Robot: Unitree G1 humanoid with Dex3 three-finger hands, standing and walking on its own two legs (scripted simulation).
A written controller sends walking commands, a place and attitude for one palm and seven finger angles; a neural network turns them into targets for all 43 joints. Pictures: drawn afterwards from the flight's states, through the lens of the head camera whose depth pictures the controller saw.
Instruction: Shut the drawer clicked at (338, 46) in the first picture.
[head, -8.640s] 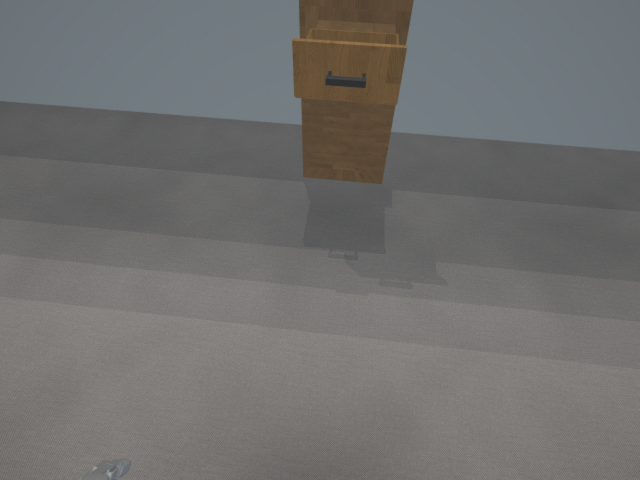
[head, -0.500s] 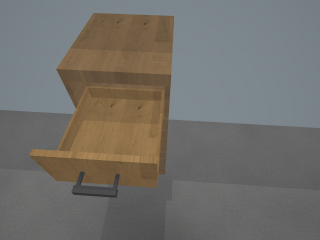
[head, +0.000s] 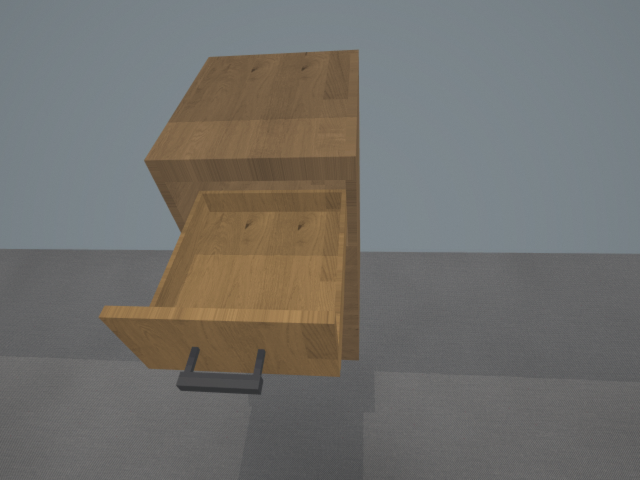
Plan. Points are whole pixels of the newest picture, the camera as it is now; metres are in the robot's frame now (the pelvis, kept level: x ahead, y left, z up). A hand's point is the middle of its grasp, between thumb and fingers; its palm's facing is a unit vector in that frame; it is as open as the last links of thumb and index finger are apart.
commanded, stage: look again from close up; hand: left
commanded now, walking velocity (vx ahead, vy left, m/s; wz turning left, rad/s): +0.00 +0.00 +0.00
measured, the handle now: (223, 369) +0.29 +0.18 -0.08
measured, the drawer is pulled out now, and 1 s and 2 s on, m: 0.30 0.30 0.30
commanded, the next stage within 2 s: shuffle to correct the standing spot in 0.50 s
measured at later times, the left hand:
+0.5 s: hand out of the picture +0.08 +0.16 -0.16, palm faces -0.01 -0.97 -0.26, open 7.3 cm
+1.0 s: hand out of the picture +0.07 +0.17 -0.16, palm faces +0.02 -0.96 -0.28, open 7.4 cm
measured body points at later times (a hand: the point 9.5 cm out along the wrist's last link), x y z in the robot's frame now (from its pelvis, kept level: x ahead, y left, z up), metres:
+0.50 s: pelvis +0.05 -0.03 +0.01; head +0.07 -0.06 +0.45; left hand +0.08 +0.21 -0.14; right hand +0.03 -0.24 -0.17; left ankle +0.02 +0.11 -0.73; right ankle +0.06 -0.12 -0.73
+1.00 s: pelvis +0.01 -0.03 +0.00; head +0.05 -0.04 +0.45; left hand +0.07 +0.22 -0.14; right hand +0.04 -0.28 -0.16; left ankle -0.01 +0.10 -0.72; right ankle +0.06 -0.12 -0.73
